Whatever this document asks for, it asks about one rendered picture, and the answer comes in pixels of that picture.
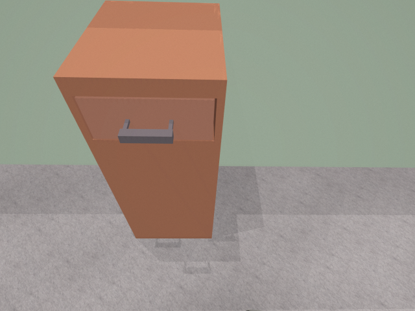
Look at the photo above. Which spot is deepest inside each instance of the drawer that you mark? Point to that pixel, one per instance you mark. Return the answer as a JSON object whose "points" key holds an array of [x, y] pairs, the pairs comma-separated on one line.
{"points": [[105, 116]]}

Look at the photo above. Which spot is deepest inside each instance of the cabinet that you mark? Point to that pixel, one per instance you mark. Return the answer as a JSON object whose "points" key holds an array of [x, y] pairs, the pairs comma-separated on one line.
{"points": [[164, 50]]}

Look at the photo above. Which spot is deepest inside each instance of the handle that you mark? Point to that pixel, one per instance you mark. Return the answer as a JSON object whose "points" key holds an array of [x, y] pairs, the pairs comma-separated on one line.
{"points": [[154, 136]]}

